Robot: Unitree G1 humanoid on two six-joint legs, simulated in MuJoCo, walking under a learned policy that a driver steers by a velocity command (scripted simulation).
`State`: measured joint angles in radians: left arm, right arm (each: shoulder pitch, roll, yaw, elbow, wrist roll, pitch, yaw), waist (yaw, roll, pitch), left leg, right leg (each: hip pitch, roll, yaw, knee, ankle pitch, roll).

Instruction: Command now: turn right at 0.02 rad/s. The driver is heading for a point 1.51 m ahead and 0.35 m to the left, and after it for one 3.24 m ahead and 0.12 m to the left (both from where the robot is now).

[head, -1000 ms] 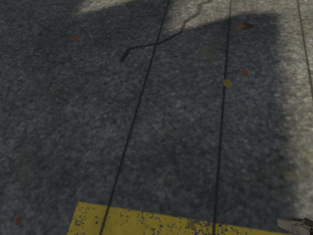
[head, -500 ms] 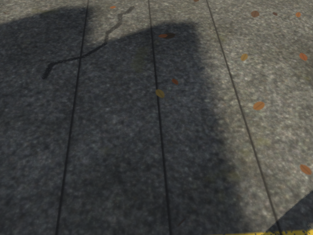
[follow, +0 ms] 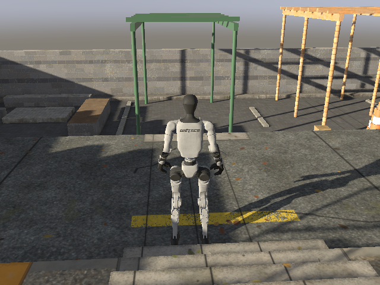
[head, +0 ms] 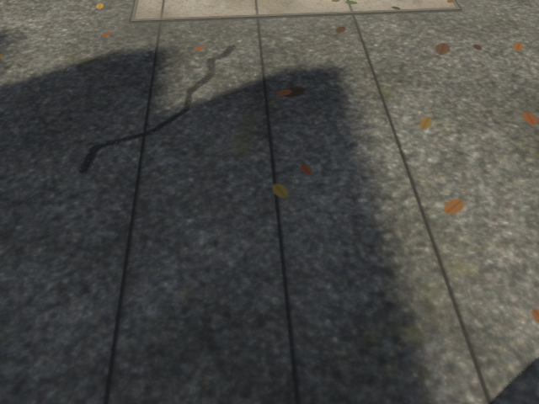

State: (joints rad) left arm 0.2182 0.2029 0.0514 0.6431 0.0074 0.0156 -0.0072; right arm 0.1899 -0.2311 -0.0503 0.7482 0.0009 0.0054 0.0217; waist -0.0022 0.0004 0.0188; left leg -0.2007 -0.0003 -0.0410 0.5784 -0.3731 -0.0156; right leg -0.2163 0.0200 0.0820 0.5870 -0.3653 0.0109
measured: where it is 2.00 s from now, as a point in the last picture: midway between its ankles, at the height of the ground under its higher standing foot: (285, 364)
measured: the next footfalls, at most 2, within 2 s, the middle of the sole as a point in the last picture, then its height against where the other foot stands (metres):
left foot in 1.26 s outside the picture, level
right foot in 1.80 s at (334, 345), level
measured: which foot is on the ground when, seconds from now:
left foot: down 0.00-0.82, up 0.84-1.00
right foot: down 0.00-1.00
